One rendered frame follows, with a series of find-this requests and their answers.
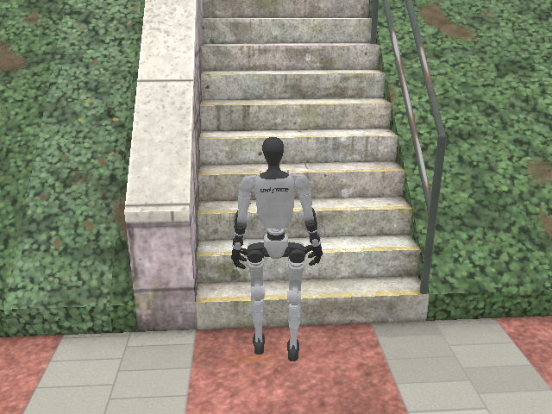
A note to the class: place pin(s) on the robot head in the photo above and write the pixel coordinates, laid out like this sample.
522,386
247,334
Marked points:
273,149

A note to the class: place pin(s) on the robot right forearm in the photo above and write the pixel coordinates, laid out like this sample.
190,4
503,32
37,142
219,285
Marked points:
312,230

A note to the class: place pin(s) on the robot left upper arm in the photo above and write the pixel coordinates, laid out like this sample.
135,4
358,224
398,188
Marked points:
247,184

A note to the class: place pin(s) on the robot right upper arm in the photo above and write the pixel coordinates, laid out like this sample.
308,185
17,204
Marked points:
302,183

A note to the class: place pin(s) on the right robot foot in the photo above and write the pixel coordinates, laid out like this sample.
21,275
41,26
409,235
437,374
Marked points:
292,353

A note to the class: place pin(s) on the robot right hand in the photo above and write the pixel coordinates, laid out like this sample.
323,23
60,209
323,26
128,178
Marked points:
317,251

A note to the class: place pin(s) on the robot left forearm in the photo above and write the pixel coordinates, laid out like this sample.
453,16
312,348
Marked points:
239,233

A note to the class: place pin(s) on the robot left hand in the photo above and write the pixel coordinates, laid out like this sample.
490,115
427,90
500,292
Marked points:
236,256

